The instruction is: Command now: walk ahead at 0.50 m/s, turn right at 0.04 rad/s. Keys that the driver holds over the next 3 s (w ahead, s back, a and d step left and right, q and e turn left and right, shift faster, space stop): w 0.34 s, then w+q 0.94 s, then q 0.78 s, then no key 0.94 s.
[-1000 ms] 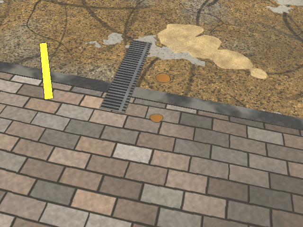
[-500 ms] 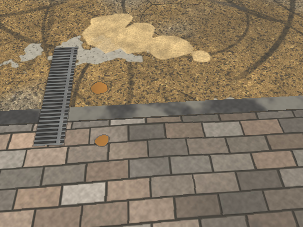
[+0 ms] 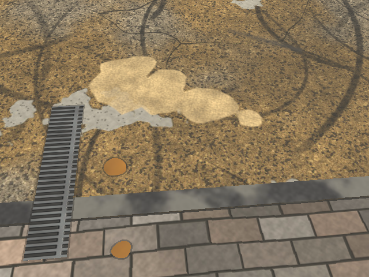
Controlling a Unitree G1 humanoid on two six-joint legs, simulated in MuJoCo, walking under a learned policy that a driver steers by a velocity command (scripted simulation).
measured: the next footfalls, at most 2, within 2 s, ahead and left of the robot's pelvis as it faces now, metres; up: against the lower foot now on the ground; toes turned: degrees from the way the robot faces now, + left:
right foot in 0.38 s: +0.37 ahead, -0.16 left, +0.00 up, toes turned -1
left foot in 0.90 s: +0.64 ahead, +0.12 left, +0.00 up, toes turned +18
